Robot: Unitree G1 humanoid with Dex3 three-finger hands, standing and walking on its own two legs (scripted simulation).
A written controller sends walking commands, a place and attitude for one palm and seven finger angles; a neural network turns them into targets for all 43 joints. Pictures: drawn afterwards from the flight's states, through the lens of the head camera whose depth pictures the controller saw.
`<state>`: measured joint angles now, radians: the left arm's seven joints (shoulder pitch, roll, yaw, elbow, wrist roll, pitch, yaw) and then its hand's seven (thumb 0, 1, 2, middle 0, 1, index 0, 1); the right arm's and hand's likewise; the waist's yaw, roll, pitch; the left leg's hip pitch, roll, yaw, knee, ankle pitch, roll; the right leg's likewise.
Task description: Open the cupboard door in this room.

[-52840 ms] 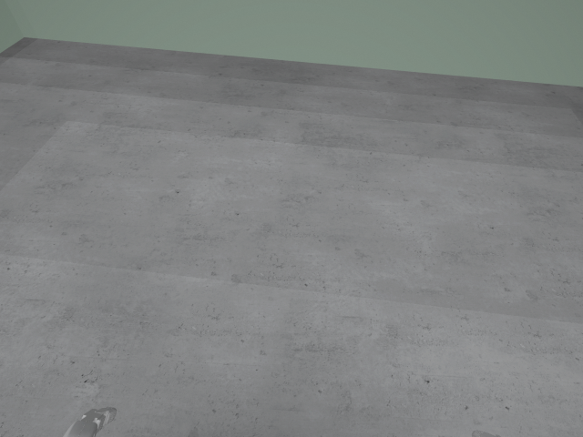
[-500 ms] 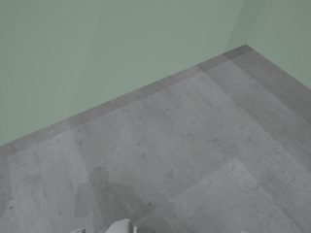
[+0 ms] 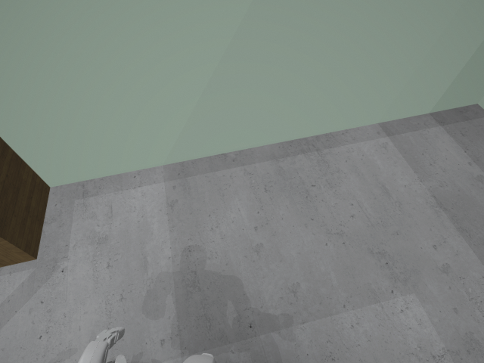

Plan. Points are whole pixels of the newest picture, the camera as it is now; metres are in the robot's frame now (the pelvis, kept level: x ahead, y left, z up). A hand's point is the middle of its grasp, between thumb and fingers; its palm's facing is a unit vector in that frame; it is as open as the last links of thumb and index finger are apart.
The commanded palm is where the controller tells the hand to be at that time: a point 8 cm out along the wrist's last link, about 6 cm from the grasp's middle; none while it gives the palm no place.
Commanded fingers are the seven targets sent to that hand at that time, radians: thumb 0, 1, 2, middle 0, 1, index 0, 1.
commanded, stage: turn to face it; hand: left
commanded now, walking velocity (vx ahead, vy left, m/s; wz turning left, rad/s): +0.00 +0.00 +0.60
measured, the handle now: out of the picture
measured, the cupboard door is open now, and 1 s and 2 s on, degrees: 46 46 46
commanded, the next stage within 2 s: take the last steps up to it in 1.58 s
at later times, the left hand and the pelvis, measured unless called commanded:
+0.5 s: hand out of the picture +0.00 +0.23 -0.17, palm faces +0.35 -0.90 -0.25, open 7.4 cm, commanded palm none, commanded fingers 0.00 0.90 0.90 -0.20 -0.30 -0.20 -0.30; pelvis +0.01 +0.00 +0.01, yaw +19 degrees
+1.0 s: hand out of the picture -0.02 +0.17 -0.16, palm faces +0.60 -0.77 -0.21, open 7.3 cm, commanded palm none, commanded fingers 0.00 0.90 0.90 -0.20 -0.30 -0.20 -0.30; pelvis +0.04 -0.02 +0.01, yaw +38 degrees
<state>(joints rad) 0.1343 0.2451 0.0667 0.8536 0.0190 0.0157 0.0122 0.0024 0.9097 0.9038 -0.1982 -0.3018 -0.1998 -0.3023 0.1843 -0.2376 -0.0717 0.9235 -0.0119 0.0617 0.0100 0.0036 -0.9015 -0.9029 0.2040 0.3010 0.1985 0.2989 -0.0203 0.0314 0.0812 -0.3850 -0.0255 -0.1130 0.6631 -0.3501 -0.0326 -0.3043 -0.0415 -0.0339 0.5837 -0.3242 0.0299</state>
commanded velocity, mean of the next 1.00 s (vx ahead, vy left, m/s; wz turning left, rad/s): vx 0.00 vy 0.00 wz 0.60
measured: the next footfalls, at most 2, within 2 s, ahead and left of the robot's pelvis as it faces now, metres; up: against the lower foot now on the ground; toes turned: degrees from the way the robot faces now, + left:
left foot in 0.34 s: +0.03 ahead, +0.12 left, +0.00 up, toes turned +19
right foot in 0.70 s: +0.12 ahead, -0.13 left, +0.00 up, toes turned +23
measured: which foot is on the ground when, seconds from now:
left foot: up 0.00-0.32, down 0.34-0.70, up 0.72-1.00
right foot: down 0.00-0.34, up 0.36-0.68, down 0.70-1.00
